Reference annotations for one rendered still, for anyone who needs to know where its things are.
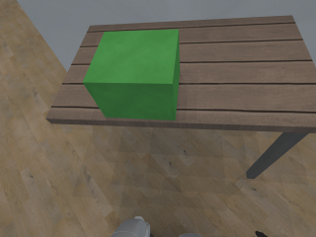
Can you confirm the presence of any table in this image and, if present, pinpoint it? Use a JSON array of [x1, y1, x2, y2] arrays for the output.
[[45, 15, 316, 179]]

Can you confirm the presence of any carton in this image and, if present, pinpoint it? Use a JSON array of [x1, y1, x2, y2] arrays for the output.
[[82, 29, 180, 120]]

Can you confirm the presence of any robot left shin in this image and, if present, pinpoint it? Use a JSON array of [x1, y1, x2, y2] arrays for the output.
[[134, 216, 144, 221]]

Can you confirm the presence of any robot left thigh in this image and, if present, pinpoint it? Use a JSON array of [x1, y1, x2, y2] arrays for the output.
[[111, 218, 150, 237]]

